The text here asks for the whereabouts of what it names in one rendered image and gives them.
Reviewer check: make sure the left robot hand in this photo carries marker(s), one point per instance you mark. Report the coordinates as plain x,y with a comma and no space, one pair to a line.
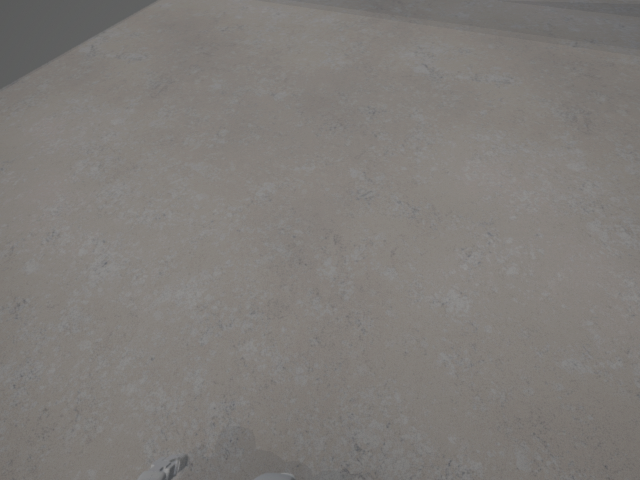
165,468

